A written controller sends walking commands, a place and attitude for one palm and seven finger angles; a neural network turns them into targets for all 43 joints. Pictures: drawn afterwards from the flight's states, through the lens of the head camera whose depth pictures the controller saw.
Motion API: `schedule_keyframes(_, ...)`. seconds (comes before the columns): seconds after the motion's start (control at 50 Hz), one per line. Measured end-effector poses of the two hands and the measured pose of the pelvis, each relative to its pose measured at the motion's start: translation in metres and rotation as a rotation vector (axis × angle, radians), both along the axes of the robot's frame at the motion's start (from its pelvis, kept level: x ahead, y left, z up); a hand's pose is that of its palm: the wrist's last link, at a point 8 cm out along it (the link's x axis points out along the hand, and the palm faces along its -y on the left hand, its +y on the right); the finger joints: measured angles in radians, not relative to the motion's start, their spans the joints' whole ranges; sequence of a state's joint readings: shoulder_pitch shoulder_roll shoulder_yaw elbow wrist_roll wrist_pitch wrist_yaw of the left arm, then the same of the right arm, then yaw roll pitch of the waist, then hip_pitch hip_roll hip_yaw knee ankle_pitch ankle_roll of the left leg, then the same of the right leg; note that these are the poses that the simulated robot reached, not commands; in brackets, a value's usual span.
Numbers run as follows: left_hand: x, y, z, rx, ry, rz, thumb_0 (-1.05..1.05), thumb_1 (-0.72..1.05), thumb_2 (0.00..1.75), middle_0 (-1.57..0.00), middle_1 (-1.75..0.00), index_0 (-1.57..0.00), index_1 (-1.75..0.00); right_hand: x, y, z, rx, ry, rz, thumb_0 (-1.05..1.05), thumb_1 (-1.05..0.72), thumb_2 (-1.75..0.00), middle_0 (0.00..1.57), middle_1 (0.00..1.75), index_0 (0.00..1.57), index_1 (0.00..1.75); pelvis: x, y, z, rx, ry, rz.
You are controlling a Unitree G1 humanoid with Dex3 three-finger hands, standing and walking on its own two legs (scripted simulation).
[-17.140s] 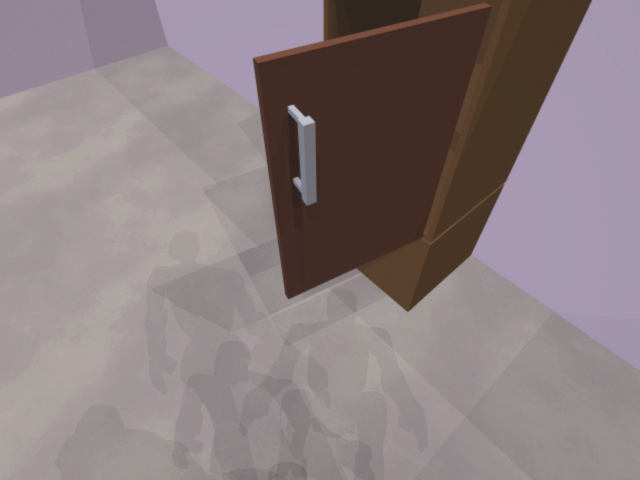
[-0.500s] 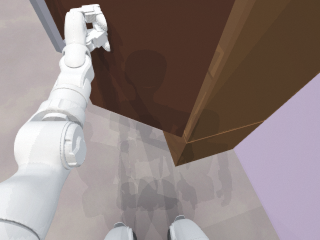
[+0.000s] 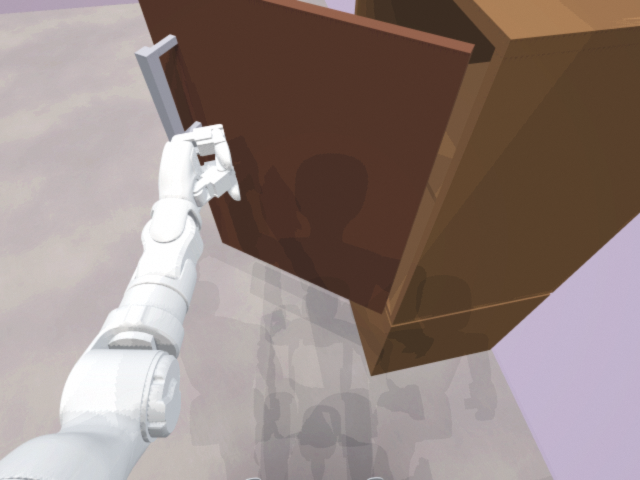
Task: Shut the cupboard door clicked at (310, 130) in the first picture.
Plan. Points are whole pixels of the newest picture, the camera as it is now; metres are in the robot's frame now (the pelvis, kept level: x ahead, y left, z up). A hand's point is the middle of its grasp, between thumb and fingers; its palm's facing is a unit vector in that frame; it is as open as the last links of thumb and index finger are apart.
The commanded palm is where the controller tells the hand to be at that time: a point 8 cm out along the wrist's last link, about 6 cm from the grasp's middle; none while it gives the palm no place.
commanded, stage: pull the fist back off the door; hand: left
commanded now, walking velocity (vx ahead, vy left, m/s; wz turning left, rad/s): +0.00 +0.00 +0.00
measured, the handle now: (174, 97) +0.62 +0.18 +0.12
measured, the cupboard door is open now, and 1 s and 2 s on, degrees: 51 51 51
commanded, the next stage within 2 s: draw the hand back to the body in 0.08 s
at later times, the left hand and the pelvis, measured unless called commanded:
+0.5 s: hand (196, 196) +0.42 +0.12 +0.13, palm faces -0.04 -1.00 -0.02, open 3.1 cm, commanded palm +0.38 +0.17 +0.14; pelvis +0.01 +0.01 +0.01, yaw -2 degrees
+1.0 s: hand (58, 310) +0.27 +0.22 +0.16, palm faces +0.24 -0.94 -0.23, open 3.4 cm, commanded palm +0.23 +0.26 +0.18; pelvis +0.00 +0.01 +0.03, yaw +1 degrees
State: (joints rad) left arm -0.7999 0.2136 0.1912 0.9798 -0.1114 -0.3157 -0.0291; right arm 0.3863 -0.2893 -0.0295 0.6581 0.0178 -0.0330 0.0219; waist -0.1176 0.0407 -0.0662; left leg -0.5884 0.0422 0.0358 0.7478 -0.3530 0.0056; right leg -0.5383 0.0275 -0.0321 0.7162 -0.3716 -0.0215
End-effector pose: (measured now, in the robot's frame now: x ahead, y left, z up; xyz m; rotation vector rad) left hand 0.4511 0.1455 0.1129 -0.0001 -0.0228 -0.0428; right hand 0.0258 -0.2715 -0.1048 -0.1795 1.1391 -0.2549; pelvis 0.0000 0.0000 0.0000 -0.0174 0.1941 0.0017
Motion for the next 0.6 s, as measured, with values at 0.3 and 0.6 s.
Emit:
schedule_keyframes(0.3,0.009,-0.010,0.017,-0.027,0.023,-0.009,0.01,0.89,0.89,-1.30,-1.50,-1.30,-1.50,0.033,0.028,-0.005,0.065,-0.098,0.033,0.01,-0.90,-0.90,0.20,0.30,0.20,0.30,-0.001,0.005,0.000,0.012,0.000,-0.009)
schedule_keyframes(0.6,-0.086,0.052,0.031,0.025,-0.052,0.005,0.01,0.89,0.90,-1.30,-1.50,-1.30,-1.50,0.056,0.027,0.011,0.052,-0.183,0.033,0.01,-0.90,-0.90,0.20,0.30,0.20,0.30,0.006,0.007,0.013,0.008,-0.128,-0.012)
